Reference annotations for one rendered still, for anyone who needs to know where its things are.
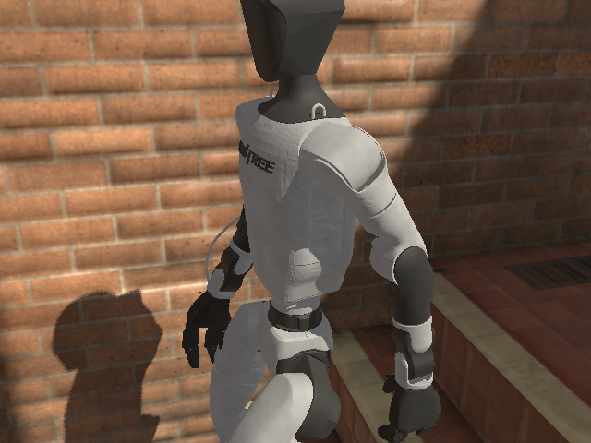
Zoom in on stairs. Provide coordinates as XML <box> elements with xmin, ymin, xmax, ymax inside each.
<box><xmin>246</xmin><ymin>302</ymin><xmax>570</xmax><ymax>443</ymax></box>

